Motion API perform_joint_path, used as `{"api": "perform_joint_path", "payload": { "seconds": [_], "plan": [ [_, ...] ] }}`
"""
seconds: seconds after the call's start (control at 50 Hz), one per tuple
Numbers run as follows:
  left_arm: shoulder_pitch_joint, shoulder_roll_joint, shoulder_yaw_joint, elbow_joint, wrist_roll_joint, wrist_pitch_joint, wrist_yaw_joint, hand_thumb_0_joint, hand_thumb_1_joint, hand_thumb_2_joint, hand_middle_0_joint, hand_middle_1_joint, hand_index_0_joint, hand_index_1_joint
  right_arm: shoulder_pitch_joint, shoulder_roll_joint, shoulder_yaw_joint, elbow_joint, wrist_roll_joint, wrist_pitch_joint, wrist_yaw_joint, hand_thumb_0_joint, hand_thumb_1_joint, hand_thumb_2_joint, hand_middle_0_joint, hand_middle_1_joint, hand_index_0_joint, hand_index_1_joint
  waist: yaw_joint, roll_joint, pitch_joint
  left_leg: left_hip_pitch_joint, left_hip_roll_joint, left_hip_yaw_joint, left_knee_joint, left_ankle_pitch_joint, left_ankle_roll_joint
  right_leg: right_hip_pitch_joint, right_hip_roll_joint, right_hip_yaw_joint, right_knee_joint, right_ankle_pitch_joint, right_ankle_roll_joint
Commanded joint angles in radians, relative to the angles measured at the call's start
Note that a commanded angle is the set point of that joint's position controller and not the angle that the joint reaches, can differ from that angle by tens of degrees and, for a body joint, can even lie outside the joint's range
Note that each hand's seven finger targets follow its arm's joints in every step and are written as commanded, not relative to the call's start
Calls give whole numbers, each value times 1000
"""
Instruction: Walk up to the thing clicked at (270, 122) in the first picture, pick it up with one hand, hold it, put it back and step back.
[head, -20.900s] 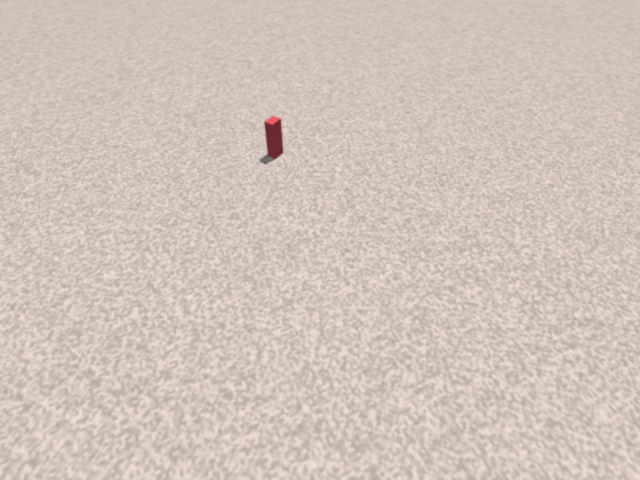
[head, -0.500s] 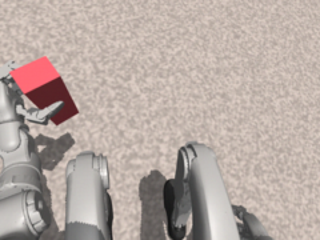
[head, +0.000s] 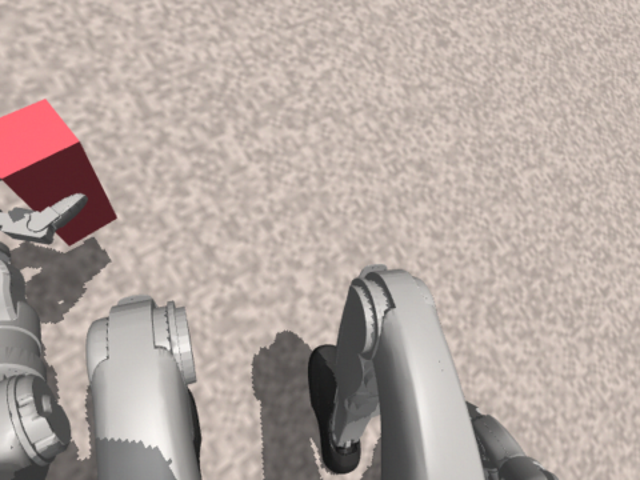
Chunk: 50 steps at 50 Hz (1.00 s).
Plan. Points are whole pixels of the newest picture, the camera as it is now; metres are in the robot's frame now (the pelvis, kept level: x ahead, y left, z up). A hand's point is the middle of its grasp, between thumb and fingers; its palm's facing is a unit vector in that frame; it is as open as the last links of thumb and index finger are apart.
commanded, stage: crouch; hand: left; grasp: from the side
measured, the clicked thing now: (59, 185) +0.46 +0.25 -0.09
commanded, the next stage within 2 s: lower in 0.08 s
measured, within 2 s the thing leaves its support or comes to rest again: neither
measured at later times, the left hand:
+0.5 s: hand (49, 192) +0.46 +0.27 -0.12, palm faces +0.26 -0.96 -0.02, open 9.4 cm
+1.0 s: hand (58, 194) +0.47 +0.27 -0.16, palm faces +0.28 -0.96 -0.02, open 9.4 cm
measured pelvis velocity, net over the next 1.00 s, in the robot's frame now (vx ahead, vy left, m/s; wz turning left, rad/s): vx -0.01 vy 0.01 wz -0.09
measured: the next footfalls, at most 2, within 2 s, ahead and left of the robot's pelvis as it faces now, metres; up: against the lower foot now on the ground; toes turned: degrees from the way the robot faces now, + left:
none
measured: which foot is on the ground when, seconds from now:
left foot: down 0.00-1.00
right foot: down 0.00-1.00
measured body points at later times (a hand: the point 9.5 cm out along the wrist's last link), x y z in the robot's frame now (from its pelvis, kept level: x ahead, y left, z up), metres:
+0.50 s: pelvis +0.00 +0.00 -0.02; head +0.24 +0.11 +0.35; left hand +0.44 +0.32 -0.12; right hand +0.11 -0.27 -0.10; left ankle +0.08 +0.13 -0.29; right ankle +0.12 -0.13 -0.29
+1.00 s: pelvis -0.01 +0.01 -0.03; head +0.24 +0.14 +0.32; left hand +0.45 +0.32 -0.16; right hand +0.10 -0.27 -0.09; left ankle +0.08 +0.13 -0.29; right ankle +0.12 -0.12 -0.29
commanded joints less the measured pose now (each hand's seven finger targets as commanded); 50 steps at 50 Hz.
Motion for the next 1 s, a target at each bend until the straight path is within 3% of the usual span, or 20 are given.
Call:
{"api": "perform_joint_path", "payload": {
  "seconds": [0.0,0.1,0.12,0.16,0.24,0.28,0.44,0.46,0.52,0.6,0.7,0.74,0.78,0.9,0.98],
  "plan": [
    [-292,220,12,-212,-18,-82,5,0,129,1276,-1246,-1400,-1260,-1404,118,-267,-73,-39,-14,-7,-13,0,-904,-905,200,300,200,300,-14,303,-659,440,-5,57,-285,116,-2,336,58,-74,-184,135,-49],
    [-281,213,15,-206,-18,-90,13,0,145,1287,-1270,-1416,-1282,-1421,120,-280,-64,-43,-24,1,-10,0,-909,-907,199,300,200,300,-34,311,-637,449,-3,39,-277,130,-6,328,57,-88,-169,152,-47],
    [-270,241,24,-215,-14,-92,16,0,151,1275,-1264,-1405,-1276,-1409,107,-285,-62,-46,-24,1,-10,0,-906,-905,199,300,200,300,-19,333,-632,451,-2,34,-286,115,-8,310,57,-89,-161,136,-51],
    [-268,221,-2,-183,-6,-87,15,0,162,1283,-1253,-1400,-1264,-1405,97,-282,-59,-46,-26,7,-8,0,-904,-906,200,300,200,300,-34,328,-596,428,-1,38,-279,91,-5,298,58,-91,-163,119,-51],
    [-231,222,11,-115,-14,-95,24,0,30,1251,-1272,-1433,-1287,-1435,89,-291,-34,-53,-32,6,-1,0,-918,-907,199,300,199,300,-52,273,-557,382,-1,31,-245,104,0,318,61,-98,-157,132,-44],
    [-243,247,18,-103,-20,-109,23,0,34,1236,-1276,-1422,-1291,-1424,76,-298,-24,-60,-36,7,-2,0,-918,-907,199,300,199,300,-64,243,-544,355,0,28,-229,77,6,326,65,-100,-162,115,-40],
    [-273,343,36,-73,-13,-166,17,0,58,1242,-1274,-1424,-1290,-1425,41,-324,28,-71,-65,11,0,0,-912,-905,199,300,199,300,-86,309,-542,392,11,10,-207,103,-4,359,74,-117,-141,138,-39],
    [-278,373,57,-82,-15,-174,20,0,55,1240,-1267,-1419,-1281,-1421,44,-329,34,-72,-69,12,0,0,-915,-906,199,300,199,300,-82,310,-552,389,11,12,-199,117,-3,385,75,-115,-138,153,-38],
    [-254,376,72,-47,-23,-181,21,0,16,1238,-1259,-1421,-1274,-1422,39,-340,52,-76,-81,14,0,0,-919,-907,199,300,199,300,-93,337,-540,417,15,1,-195,144,-10,389,75,-126,-130,177,-37],
    [-239,391,57,-21,-8,-190,23,0,20,1223,-1250,-1405,-1266,-1405,17,-349,68,-80,-93,22,-1,0,-916,-906,199,300,199,300,-100,366,-514,431,20,-14,-198,149,-17,370,78,-139,-119,182,-42],
    [-263,398,56,-1,-13,-201,36,0,37,1229,-1238,-1402,-1256,-1400,6,-366,92,-92,-106,26,2,0,-916,-905,199,300,199,300,-133,351,-472,421,24,-37,-193,136,-16,373,77,-156,-120,182,-34],
    [-255,427,66,-2,-8,-208,44,0,27,1233,-1234,-1404,-1253,-1403,-2,-371,98,-92,-112,28,1,0,-911,-904,199,300,199,300,-123,363,-477,440,27,-41,-190,150,-20,375,79,-159,-115,191,-35],
    [-267,424,55,13,-3,-213,52,0,46,1244,-1250,-1417,-1270,-1414,-16,-374,106,-100,-116,30,1,0,-911,-904,199,300,199,300,-136,364,-446,417,27,-48,-195,111,-18,362,79,-165,-116,165,-36],
    [-250,450,57,43,3,-230,72,0,71,1270,-1239,-1428,-1260,-1425,-22,-382,131,-105,-130,37,2,0,-906,-904,199,300,199,300,-146,366,-433,434,32,-56,-187,132,-21,387,85,-172,-117,187,-32],
    [-267,460,45,70,8,-239,85,0,78,1274,-1259,-1438,-1280,-1434,-44,-386,145,-116,-135,36,1,0,-907,-903,199,300,199,300,-159,340,-391,389,32,-63,-185,75,-14,373,88,-180,-126,151,-29]
  ]
}}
